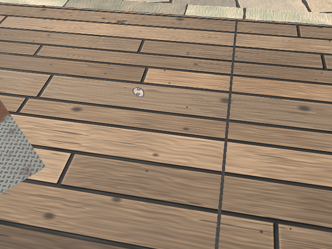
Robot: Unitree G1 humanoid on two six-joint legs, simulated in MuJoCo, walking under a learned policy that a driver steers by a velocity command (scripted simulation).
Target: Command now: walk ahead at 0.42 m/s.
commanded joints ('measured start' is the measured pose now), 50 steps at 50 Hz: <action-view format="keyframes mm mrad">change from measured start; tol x32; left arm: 1 33 111 12 -38 4 10 15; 34 -506 109 31 -297 -16 -11 -20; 40 14 335 109 -166 1 -10 -21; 50 -180 172 60 -173 6 -25 -10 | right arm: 1 -183 -3 11 -114 -9 -13 16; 8 -299 -65 11 -199 1 -7 25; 13 284 -277 -75 -48 -24 11 1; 50 60 -70 -8 -78 -24 21 -28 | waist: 1 19 -104 108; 13 -167 179 -373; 33 -119 15 90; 40 35 -349 -373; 50 -48 -63 11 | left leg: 1 -236 32 20 -168 139 -30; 11 407 -90 54 -521 256 78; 13 1020 315 -602 -599 -81 302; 20 299 169 -260 -931 130 194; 30 395 143 -103 -964 233 166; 38 530 140 -53 -483 662 81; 41 -164 -57 -154 249 -264 6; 50 -132 115 -84 -82 150 -33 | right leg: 1 72 -214 154 -161 449 -134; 7 -7 -245 94 -223 440 -118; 11 51 -224 25 189 984 -53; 14 -624 28 154 1032 -233 15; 15 -721 -29 135 1080 -178 -7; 35 -604 -104 23 204 290 5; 38 -171 -46 -25 181 245 -67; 40 399 -417 696 37 25 -281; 50 -113 -245 173 -187 391 -198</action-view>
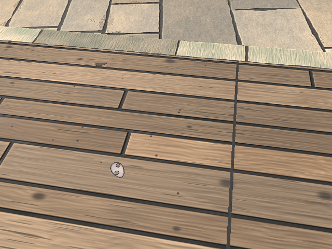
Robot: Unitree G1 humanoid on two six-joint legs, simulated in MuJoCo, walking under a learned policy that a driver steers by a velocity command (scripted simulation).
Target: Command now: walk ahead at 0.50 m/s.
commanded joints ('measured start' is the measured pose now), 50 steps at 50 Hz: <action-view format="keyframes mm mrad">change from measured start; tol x32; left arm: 1 -9 153 33 -42 -3 -12 16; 50 -114 99 26 -69 7 -4 -1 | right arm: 1 -13 -42 -11 -56 -11 3 -2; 50 102 -67 -28 -9 8 -18 -3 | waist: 1 -26 -84 1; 13 1 -113 38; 18 -150 191 -404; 50 -30 -124 -49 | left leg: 1 -111 40 -24 -129 135 -26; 13 -8 -48 30 -542 196 34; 16 577 -26 -7 -525 190 123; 18 1008 282 -710 -730 -70 321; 25 385 108 -172 -911 164 206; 42 667 116 -6 -605 699 110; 45 -51 -170 -24 212 -326 -5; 50 -14 36 -42 115 -62 24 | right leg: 1 59 -279 209 -184 222 -159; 15 244 -271 81 161 629 -57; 19 -589 -66 182 1037 -395 28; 32 -468 -180 76 378 246 79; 40 -452 -129 65 201 103 20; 43 92 -111 57 207 113 -63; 45 599 -458 779 31 -107 -264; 50 38 -299 332 -120 23 -147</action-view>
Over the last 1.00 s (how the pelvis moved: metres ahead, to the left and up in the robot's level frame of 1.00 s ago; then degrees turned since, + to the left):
0.56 -0.03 0.00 0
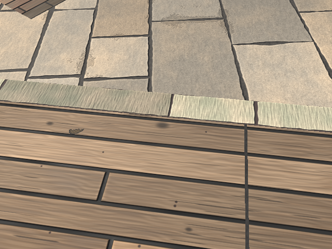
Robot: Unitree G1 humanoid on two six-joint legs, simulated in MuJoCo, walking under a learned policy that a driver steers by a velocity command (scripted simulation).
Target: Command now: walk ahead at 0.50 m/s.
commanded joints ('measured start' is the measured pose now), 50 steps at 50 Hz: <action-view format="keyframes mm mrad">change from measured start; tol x32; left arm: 1 20 96 18 -30 7 -17 -2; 21 292 36 -4 50 -2 20 36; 43 -255 72 8 -104 -22 -4 -8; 50 404 133 36 79 92 -16 23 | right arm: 1 21 -63 -23 -51 -7 5 -8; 15 -356 -47 -7 -184 -8 -4 29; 21 167 -289 -96 -54 -30 -5 21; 50 80 -41 1 -9 -103 -55 111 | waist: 1 -8 -111 -58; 17 39 -101 30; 22 -114 226 -414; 42 -71 29 58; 48 82 -296 -484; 50 188 -170 -137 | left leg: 1 -171 100 -49 -33 86 -2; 17 -187 25 13 -654 328 6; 20 369 30 -3 -648 317 90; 22 817 345 -711 -852 61 287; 27 264 188 -251 -983 210 164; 37 276 131 -36 -1063 371 145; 47 369 128 33 -521 798 59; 49 -298 -173 -64 -29 -235 10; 50 -475 -92 -132 96 -126 59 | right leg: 1 162 -262 301 -299 53 -167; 19 375 -250 84 -15 556 -72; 23 -435 -39 174 875 -397 16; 36 -324 -151 78 231 242 62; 44 -298 -101 62 50 114 5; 48 824 -277 398 28 120 -330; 50 741 -332 699 -217 -469 -237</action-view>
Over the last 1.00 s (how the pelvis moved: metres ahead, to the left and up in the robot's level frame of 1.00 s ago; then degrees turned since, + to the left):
0.57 0.01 -0.01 0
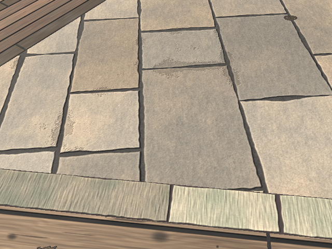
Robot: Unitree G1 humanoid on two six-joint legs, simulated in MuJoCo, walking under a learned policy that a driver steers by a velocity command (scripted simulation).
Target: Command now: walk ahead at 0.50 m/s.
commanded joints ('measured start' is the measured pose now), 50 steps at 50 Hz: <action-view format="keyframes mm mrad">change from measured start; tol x32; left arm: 1 354 139 40 75 12 -7 22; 25 611 -21 -16 123 50 -28 -46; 46 -6 63 20 -70 30 8 -3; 50 465 175 78 39 -3 -23 22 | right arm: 1 -86 -93 -7 -82 8 -53 28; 21 -468 -32 10 -256 21 33 -17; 26 247 -132 -26 -61 23 3 -33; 50 168 7 0 -54 -16 -49 15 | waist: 1 154 -129 -6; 21 71 -91 43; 25 -71 181 -456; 28 -102 45 -21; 50 158 -194 -251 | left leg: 1 -755 35 -72 444 74 81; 12 -533 113 59 -65 614 -6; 21 -511 40 80 -322 470 58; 24 165 42 68 -189 678 217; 26 667 371 -611 -502 335 388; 31 -29 251 -236 -670 351 223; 45 8 241 -53 -482 764 192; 49 -152 123 58 -81 987 100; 50 -335 0 89 301 486 37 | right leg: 1 629 -302 575 -342 -442 -180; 12 190 -188 106 -409 182 -203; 23 492 -212 67 -167 667 -66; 26 -226 75 99 610 -468 60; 27 -350 -5 172 710 -399 10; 40 -29 -101 40 346 320 51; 46 -166 -82 35 258 -2 19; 50 691 -123 157 96 221 -230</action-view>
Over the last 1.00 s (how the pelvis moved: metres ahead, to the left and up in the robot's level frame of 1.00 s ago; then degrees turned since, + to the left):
0.57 0.02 -0.01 -1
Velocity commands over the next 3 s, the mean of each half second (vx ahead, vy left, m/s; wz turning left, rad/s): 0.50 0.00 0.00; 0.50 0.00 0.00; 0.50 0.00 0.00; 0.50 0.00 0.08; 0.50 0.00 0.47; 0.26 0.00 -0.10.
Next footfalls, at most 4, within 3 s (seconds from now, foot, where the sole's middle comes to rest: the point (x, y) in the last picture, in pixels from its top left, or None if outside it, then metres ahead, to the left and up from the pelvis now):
0.46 left None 0.47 0.13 -0.76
0.98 right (191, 195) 0.70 -0.08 -0.76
1.48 left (146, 150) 1.03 0.13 -0.89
1.92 right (191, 115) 1.26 -0.13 -0.89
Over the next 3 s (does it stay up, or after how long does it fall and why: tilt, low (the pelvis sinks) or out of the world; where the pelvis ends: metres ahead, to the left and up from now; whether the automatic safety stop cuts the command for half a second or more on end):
stays up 1.60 0.10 -0.13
